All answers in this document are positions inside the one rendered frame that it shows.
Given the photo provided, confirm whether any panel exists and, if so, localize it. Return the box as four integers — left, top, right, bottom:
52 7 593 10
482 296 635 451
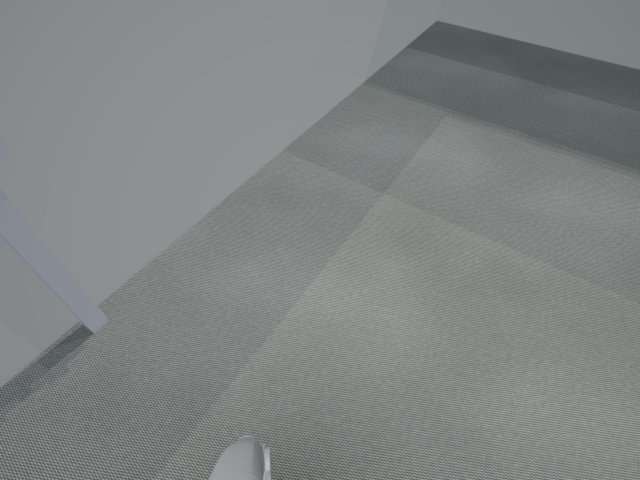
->
0 135 109 334

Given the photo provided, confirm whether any robot left thigh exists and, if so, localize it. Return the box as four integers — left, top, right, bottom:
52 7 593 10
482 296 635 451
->
208 441 272 480

